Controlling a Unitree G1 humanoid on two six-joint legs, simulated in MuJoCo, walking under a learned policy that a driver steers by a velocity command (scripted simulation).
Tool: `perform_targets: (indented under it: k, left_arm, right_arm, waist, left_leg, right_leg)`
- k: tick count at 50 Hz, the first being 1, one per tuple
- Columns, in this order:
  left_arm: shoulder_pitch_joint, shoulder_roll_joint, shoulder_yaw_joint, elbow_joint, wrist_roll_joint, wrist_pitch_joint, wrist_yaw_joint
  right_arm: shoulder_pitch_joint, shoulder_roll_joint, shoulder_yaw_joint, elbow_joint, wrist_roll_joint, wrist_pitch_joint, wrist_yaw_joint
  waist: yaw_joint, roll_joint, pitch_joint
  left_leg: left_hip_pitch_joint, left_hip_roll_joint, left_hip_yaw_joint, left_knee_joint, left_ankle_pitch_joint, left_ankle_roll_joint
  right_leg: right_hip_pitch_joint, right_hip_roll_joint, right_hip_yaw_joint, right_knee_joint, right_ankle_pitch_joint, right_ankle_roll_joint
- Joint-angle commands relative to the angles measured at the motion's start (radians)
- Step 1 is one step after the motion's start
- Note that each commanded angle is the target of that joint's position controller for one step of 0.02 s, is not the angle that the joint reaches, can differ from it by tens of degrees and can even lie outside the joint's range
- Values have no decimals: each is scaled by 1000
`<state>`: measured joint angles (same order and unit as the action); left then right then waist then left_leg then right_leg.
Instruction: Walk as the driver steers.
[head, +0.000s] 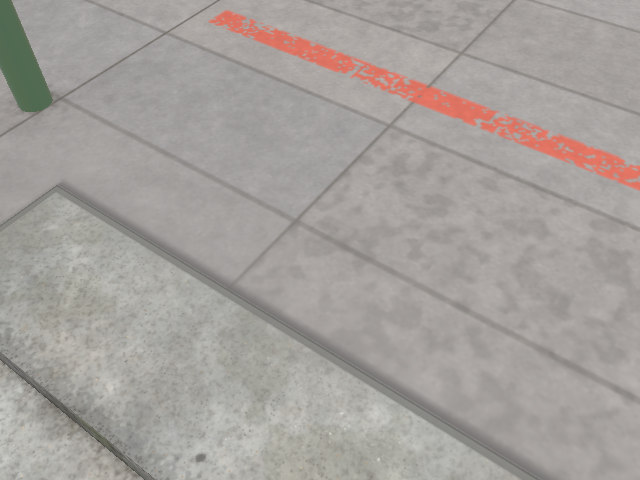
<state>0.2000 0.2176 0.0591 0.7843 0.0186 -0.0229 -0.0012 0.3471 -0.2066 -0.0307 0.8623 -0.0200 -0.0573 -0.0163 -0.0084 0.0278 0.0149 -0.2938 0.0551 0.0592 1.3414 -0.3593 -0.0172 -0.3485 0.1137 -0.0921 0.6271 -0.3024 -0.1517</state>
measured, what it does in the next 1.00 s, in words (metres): climbs: left foot 0.11 m higher, then right foot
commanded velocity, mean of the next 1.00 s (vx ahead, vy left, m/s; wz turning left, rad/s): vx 0.43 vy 0.00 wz -0.04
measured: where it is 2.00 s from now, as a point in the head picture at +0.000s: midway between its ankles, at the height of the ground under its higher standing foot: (374, 424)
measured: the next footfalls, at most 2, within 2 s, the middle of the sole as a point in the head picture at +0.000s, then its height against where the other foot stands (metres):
left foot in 0.38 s outside the picture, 0.11 m higher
right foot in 0.86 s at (438, 373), level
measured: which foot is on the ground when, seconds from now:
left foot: up 0.00-0.36, down 0.38-0.86, up 0.88-1.00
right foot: down 0.00-0.40, up 0.42-0.84, down 0.86-1.00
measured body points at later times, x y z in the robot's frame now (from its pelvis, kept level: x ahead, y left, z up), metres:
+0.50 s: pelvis +0.31 +0.00 +0.07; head +0.32 -0.01 +0.52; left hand +0.38 +0.24 -0.07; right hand +0.36 -0.24 -0.07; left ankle +0.40 +0.07 -0.61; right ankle +0.14 -0.08 -0.46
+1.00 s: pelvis +0.54 -0.09 +0.12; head +0.58 -0.09 +0.57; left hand +0.75 +0.14 +0.03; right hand +0.57 -0.37 -0.01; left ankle +0.46 +0.05 -0.50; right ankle +0.62 -0.20 -0.61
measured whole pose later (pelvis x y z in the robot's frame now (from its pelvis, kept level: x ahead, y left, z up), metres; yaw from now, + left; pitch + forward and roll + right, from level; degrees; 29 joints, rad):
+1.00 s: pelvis +0.54 -0.09 +0.12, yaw +1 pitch +4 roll +0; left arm 0.03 0.22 0.01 0.72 0.01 -0.06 0.03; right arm 0.33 -0.28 -0.06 0.85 0.02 -0.02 -0.03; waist -0.05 0.02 0.01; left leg -0.56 -0.01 -0.04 1.28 -0.49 -0.06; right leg -0.45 -0.01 -0.02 0.48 -0.10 -0.02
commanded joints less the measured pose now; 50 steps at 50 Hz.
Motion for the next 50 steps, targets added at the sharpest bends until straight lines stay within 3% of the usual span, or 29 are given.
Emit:
perform_targets:
  k: [1, 3, 5, 8, 9, 11, 13, 15, 16, 17, 18, 19, 20, 21, 22, 23, 24, 25, 27, 29, 32, 33, 38, 42, 43, 44, 45, 47, 50]
  left_arm:
    - [185, 125, 41, 26, -9, 3, 22]
    - [176, 95, 22, 30, -13, -10, 25]
    - [205, 127, 23, 49, -12, -32, 15]
    - [274, 132, 11, 86, 1, -55, 11]
    - [445, -48, -45, 212, 110, -87, -43]
    - [481, -5, -45, 234, 130, -93, -74]
    - [338, 82, -36, 164, 87, -76, -103]
    - [285, 145, -34, 124, 60, -87, -120]
    - [286, 170, 3, 130, -60, -74, -28]
    - [352, 178, -6, 155, -58, -70, 8]
    - [348, 202, 4, 168, -48, -69, 23]
    - [293, 181, -7, 184, 133, -93, -109]
    - [479, 19, -14, 183, 148, -96, -166]
    - [418, 117, 23, 187, 57, -75, -188]
    - [292, 99, 31, 135, 21, -78, -177]
    - [210, 49, 4, 97, 32, -80, -138]
    - [199, 59, -6, 83, 64, -69, -100]
    - [166, 63, -18, 44, 88, -60, -71]
    - [94, 13, -52, -11, 89, -45, -37]
    - [47, 9, -62, -32, 75, -50, -33]
    - [-71, 10, -72, -59, 65, -68, -38]
    - [-162, 12, -88, -129, -25, -70, -17]
    - [-310, 63, -77, -143, -57, -77, 0]
    - [-179, 145, -34, -105, -33, -92, 2]
    - [-37, 189, -20, -78, -5, -98, 12]
    - [76, 243, -12, -64, 26, -80, 31]
    - [80, 229, -7, -85, 18, -62, 23]
    - [-55, 104, -24, -135, -5, -41, 32]
    - [-143, 92, -22, -101, -4, -32, 40]
  right_arm:
    - [-124, -76, -12, -177, -17, -33, 18]
    - [-117, -36, 1, -198, -35, 2, 33]
    - [-177, -2, 20, -254, -40, 25, 35]
    - [-343, 26, 49, -363, -41, 38, 21]
    - [-341, 13, 80, -347, -47, 15, 28]
    - [-457, -11, 101, -358, -60, -11, 15]
    - [-615, -21, 115, -403, -61, 2, 29]
    - [-654, 19, 120, -430, -30, 50, 75]
    - [-354, -6, 85, -337, -21, 40, 37]
    - [-244, -26, 77, -290, 2, 30, 21]
    - [-104, -58, 52, -266, 22, 14, 10]
    - [33, -130, 44, -185, -14, 27, 51]
    - [278, -199, 12, -63, -31, 27, 60]
    - [408, -205, 4, -51, -65, 44, 79]
    - [238, -210, 0, -24, -65, 15, 74]
    - [66, -146, 10, -2, -44, -7, 76]
    - [-63, -20, 48, 0, -37, -24, 79]
    - [-68, 73, 70, 44, -36, -27, 70]
    - [-134, 112, 85, 89, -38, -50, 60]
    - [-129, 71, 74, 98, -25, -84, 47]
    - [23, 16, 63, 126, -56, -100, 41]
    - [11, -72, 38, 127, 55, -71, 17]
    - [135, -153, -1, 126, 54, -39, 2]
    - [113, -124, -19, 81, 60, -2, -3]
    - [57, -97, -15, 31, 42, -12, 1]
    - [84, -20, 0, -16, 11, -29, 3]
    - [232, -17, 18, -28, 37, -34, 11]
    - [111, -135, -27, -31, 53, 5, 0]
    - [30, -122, -52, -91, 44, 57, -25]
  waist:
    - [29, -3, -16]
    - [-13, -2, 9]
    - [-23, -4, 25]
    - [18, -78, 49]
    - [41, -218, -155]
    - [71, -61, -36]
    - [53, -54, -10]
    - [-18, -169, -12]
    - [-26, -27, 14]
    - [-48, -63, -35]
    - [-131, -144, -99]
    - [-198, -165, -207]
    - [-119, 175, -465]
    - [-230, 278, -446]
    - [-136, 80, -121]
    - [-63, -14, -51]
    - [-13, -94, -104]
    - [-6, -80, -131]
    - [47, -81, -118]
    - [47, -42, -104]
    - [-24, -17, -111]
    - [15, -100, -11]
    - [-66, 61, 15]
    - [14, 115, -97]
    - [70, 96, -210]
    - [78, -137, -364]
    - [46, -361, -580]
    - [46, -157, -366]
    - [-25, -131, -154]
  left_leg:
    - [-573, 3, -72, 316, 19, -7]
    - [-615, 4, -54, 420, -1, -6]
    - [-713, 13, -28, 441, -23, 9]
    - [-867, -2, 31, 489, -62, 21]
    - [-945, -3, -111, 483, -87, 107]
    - [-1163, -6, -57, 353, -101, 131]
    - [-885, 25, 61, 56, 29, 134]
    - [-278, -54, 142, 10, 173, 85]
    - [-264, -92, 183, -106, -7, 99]
    - [-196, -127, 167, -190, -23, 107]
    - [-129, -129, 97, -330, 16, 123]
    - [147, -102, -104, -492, 276, 128]
    - [606, 139, -547, -605, 541, 387]
    - [503, 270, -1036, -892, 179, 521]
    - [255, 258, -998, -952, -190, 429]
    - [60, 244, -888, -970, -338, 418]
    - [-6, 235, -769, -1005, -261, 404]
    - [-20, 215, -751, -1009, -168, 409]
    - [-42, 139, -544, -1020, 71, 348]
    - [-24, 98, -392, -1051, 191, 311]
    - [-22, 24, -273, -1066, 324, 280]
    - [-163, 55, -297, -1159, 356, 264]
    - [42, 39, -245, -1100, 478, 213]
    - [176, 9, -286, -800, 617, 124]
    - [8, -32, -267, -609, 491, 85]
    - [-282, -138, -184, -317, -139, 35]
    - [-412, -122, -188, -66, -361, 4]
    - [-503, -28, -151, 75, -194, -43]
    - [-395, 20, -119, -22, -92, -59]
  right_leg:
    - [374, -348, 528, -311, 449, -228]
    - [233, -287, 444, -312, 428, -180]
    - [150, -245, 417, -325, 355, -145]
    - [107, -216, 449, -385, 306, -141]
    - [288, -233, 446, -252, 255, -101]
    - [362, -226, 470, -252, 161, -85]
    - [108, -219, 451, -429, 163, -108]
    - [-291, -250, 395, -559, 742, -139]
    - [-44, -237, 318, -481, 1219, -62]
    - [105, -240, 312, -334, 1510, -30]
    - [249, -268, 334, -145, 1596, -13]
    - [93, -274, 346, 107, 1472, 1]
    - [-188, -66, 321, 447, 675, 53]
    - [-392, 119, 428, 1043, 101, 74]
    - [-636, 66, 452, 1287, 173, 49]
    - [-675, 16, 409, 1372, 216, 14]
    - [-637, -24, 386, 1342, 275, 4]
    - [-615, -52, 363, 1335, 297, 7]
    - [-656, -116, 340, 1170, 255, -1]
    - [-647, -176, 268, 998, 117, 36]
    - [-588, -222, 165, 680, 188, 137]
    - [-451, -204, 97, 517, 300, 141]
    - [-218, -88, 84, -50, 298, 220]
    - [36, -88, 144, -294, 421, 148]
    - [309, -203, 212, -213, 627, 86]
    - [650, -475, 412, -59, 1204, -14]
    - [792, -656, 647, -76, 1126, -191]
    - [526, -522, 490, -181, 704, -143]
    - [158, -408, 292, -302, 513, -81]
